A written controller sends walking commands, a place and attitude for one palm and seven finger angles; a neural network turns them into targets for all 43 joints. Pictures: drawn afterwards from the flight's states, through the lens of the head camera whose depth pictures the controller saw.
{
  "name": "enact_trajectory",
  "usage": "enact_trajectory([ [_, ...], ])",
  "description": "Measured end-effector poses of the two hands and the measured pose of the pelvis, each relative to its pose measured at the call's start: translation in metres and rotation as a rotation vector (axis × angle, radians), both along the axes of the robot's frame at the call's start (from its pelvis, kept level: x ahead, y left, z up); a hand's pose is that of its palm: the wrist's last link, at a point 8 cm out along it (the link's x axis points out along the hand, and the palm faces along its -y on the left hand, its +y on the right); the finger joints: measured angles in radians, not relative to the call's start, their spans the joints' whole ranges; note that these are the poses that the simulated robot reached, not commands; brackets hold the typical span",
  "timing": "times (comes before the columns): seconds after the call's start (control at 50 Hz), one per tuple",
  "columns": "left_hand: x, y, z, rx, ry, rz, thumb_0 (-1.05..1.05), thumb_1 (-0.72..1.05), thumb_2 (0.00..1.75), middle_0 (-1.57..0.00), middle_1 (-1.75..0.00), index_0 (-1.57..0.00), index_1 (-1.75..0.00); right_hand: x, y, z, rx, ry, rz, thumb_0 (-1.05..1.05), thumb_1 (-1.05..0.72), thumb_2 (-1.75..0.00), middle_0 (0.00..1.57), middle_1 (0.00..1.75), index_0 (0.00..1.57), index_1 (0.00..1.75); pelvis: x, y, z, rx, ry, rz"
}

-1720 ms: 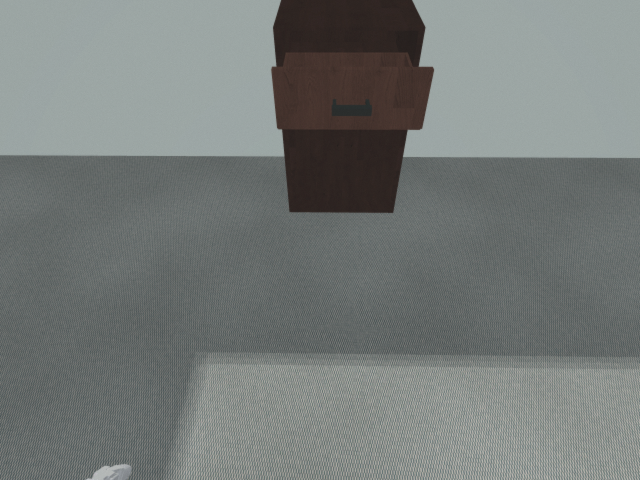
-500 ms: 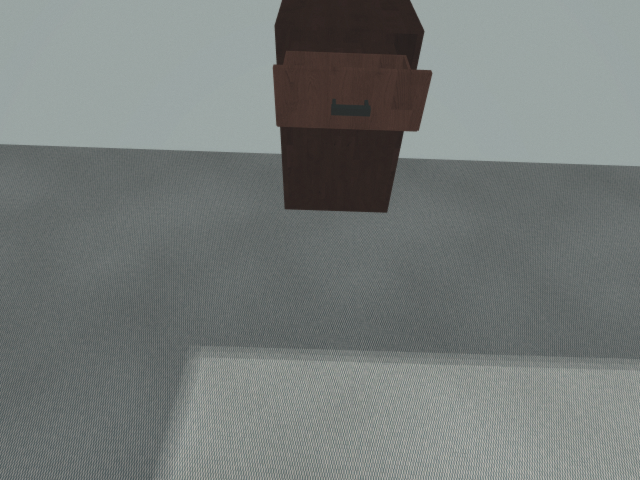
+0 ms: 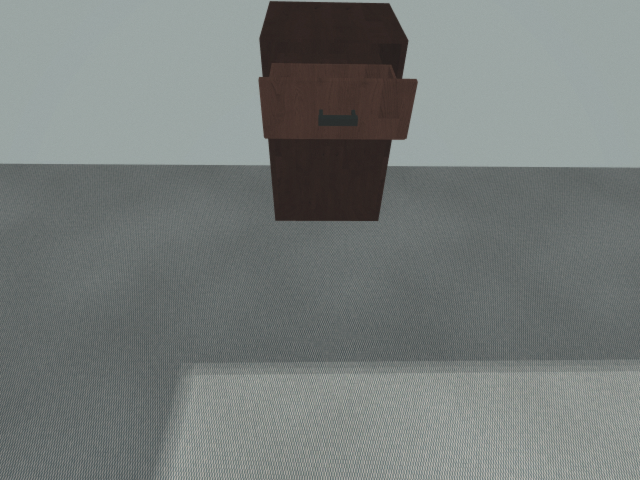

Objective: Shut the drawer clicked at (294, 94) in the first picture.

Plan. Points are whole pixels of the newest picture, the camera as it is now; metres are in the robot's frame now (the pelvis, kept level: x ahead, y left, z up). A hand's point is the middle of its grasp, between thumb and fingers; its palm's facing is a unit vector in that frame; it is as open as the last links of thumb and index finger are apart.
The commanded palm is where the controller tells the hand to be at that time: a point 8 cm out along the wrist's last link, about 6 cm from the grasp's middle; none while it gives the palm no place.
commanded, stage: walk to a spot facing it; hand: left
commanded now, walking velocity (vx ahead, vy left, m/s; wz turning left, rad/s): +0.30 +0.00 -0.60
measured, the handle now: (337, 116) +1.07 +0.03 -0.06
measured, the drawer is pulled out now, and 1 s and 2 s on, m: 0.30 0.30 0.30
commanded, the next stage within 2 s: turn to face it in 1.40 s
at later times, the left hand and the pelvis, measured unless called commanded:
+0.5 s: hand out of the picture +0.11 +0.12 -0.16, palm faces -0.14 -0.97 -0.18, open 7.4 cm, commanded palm none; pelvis +0.13 -0.05 +0.00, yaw -14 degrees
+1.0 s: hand (272, 296) +0.50 +0.14 -0.17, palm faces -0.40 -0.90 -0.18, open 7.4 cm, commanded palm none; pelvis +0.35 -0.02 +0.00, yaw -30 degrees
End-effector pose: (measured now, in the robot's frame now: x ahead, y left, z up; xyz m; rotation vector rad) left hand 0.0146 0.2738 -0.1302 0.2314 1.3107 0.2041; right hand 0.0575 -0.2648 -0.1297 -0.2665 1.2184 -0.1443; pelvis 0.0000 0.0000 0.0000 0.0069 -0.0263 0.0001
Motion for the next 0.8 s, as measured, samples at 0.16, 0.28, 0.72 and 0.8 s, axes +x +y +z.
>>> enact_trajectory([
  [0.16, 0.022, -0.044, -0.010, -0.056, 0.093, -0.065, 0.01, 0.91, 0.90, -0.19, -0.30, -0.19, -0.30, -0.040, -0.004, -0.023, 0.067, 0.070, -0.171, 0.01, -0.90, -0.90, 0.21, 0.30, 0.21, 0.30, 0.032, -0.021, -0.010, 0.023, 0.005, -0.117],
  [0.28, 0.060, -0.076, -0.014, -0.056, 0.007, -0.064, 0.01, 0.91, 0.90, -0.20, -0.30, -0.20, -0.30, -0.042, -0.024, -0.033, 0.082, 0.177, -0.212, 0.01, -0.91, -0.90, 0.20, 0.30, 0.21, 0.30, 0.060, -0.045, -0.016, -0.001, 0.000, -0.135],
  [0.72, 0.205, -0.065, -0.028, -0.085, 0.199, -0.155, 0.01, 0.90, 0.90, -0.20, -0.30, -0.20, -0.30, 0.270, -0.011, 0.004, 0.062, -0.289, -0.229, 0.01, -0.91, -0.90, 0.20, 0.30, 0.20, 0.30, 0.248, -0.027, -0.019, -0.029, 0.028, -0.335],
  [0.8, 0.279, -0.050, -0.039, -0.085, 0.187, -0.237, 0.01, 0.91, 0.90, -0.20, -0.30, -0.20, -0.30, 0.273, -0.001, 0.005, 0.032, -0.287, -0.313, 0.01, -0.91, -0.90, 0.20, 0.30, 0.21, 0.30, 0.282, -0.019, -0.021, -0.021, 0.003, -0.403],
])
